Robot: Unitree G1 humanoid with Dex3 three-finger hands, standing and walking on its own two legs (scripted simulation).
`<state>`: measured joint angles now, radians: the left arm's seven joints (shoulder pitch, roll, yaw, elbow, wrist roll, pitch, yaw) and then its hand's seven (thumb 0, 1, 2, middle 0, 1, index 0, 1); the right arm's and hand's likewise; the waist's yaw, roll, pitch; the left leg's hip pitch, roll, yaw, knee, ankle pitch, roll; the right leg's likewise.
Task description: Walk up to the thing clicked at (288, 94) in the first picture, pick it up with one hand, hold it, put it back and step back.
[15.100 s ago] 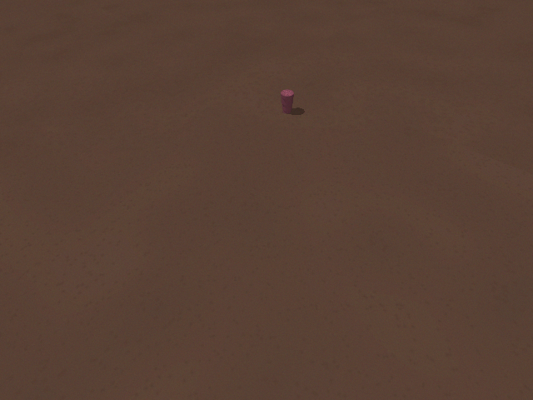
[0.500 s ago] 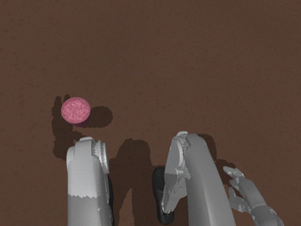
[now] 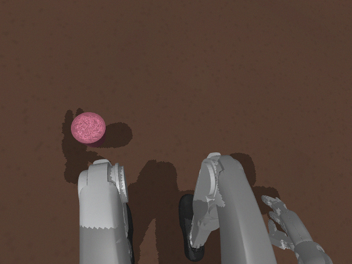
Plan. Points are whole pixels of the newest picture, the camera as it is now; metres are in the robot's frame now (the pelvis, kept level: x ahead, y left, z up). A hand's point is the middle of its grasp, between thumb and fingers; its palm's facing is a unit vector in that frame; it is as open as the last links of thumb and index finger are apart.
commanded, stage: go down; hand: left
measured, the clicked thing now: (92, 133) +0.43 +0.23 -0.30
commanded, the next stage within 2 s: none
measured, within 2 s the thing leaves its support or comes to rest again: neither
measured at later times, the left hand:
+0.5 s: hand out of the picture +0.36 +0.44 +0.01, palm faces +0.13 -0.99 -0.05, open 17.2 cm
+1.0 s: hand out of the picture +0.36 +0.44 +0.02, palm faces +0.12 -0.99 -0.05, open 17.3 cm
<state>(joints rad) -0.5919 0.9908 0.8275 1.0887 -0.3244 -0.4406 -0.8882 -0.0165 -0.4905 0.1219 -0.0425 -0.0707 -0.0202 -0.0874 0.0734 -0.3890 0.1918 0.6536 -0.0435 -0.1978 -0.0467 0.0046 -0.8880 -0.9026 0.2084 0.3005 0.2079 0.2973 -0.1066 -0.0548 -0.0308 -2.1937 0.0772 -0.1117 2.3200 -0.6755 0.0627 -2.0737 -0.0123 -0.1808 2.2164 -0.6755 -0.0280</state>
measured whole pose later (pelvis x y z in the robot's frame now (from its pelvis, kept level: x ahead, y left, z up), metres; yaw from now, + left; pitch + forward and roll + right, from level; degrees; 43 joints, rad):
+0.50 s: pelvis +0.00 +0.00 +0.00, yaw +0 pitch +30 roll -10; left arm -0.59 0.99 0.82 1.09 -0.33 -0.44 -0.89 -0.02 -0.47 0.13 -0.03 -0.06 -0.01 -0.08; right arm 0.06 -0.39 0.18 0.64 -0.04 -0.20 -0.05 0.00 -0.89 -0.90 0.21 0.30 0.21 0.30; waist -0.10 -0.05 -0.03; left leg -2.19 0.07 -0.11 2.31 -0.68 0.06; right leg -2.07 -0.01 -0.17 2.21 -0.68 -0.03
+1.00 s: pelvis +0.00 +0.00 +0.00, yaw +0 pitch +30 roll -10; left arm -0.57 0.96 0.81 1.05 -0.33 -0.43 -0.89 -0.02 -0.50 0.12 -0.04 -0.06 -0.02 -0.08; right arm 0.08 -0.38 0.18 0.66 -0.03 -0.20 -0.05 0.00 -0.89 -0.90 0.21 0.30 0.21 0.30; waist -0.10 -0.05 -0.05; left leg -2.19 0.07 -0.10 2.31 -0.68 0.07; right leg -2.07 -0.01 -0.17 2.21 -0.68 -0.02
